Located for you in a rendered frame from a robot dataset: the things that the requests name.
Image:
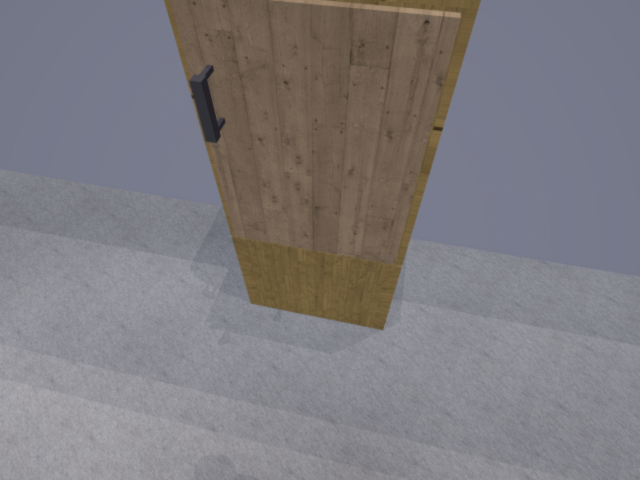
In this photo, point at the cupboard door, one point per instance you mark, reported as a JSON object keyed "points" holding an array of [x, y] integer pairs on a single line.
{"points": [[328, 108]]}

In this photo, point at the handle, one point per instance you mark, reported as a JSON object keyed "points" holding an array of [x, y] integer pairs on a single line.
{"points": [[201, 93]]}

